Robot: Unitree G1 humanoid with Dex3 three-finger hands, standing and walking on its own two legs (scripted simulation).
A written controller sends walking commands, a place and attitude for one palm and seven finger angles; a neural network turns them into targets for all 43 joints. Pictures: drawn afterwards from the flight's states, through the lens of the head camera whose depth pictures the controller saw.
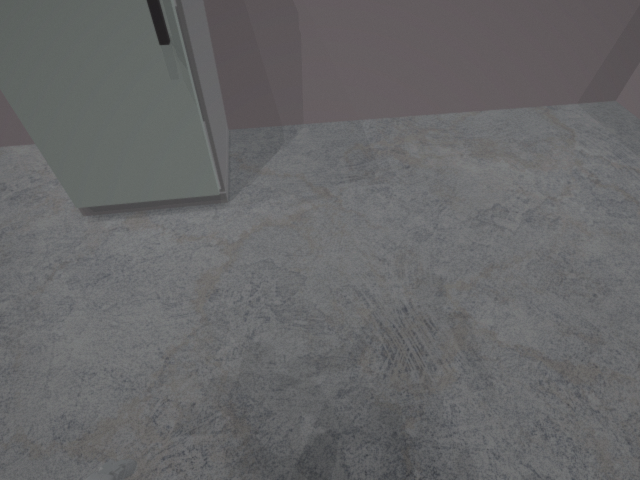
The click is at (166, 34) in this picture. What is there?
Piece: fridge door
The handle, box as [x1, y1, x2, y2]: [147, 0, 169, 44]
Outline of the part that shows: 147,0 159,43 168,44 169,38 159,1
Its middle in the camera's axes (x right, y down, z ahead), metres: -0.48 -0.71 +1.07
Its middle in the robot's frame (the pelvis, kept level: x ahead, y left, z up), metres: +1.28 +0.55 +0.15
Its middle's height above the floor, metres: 0.91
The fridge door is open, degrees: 0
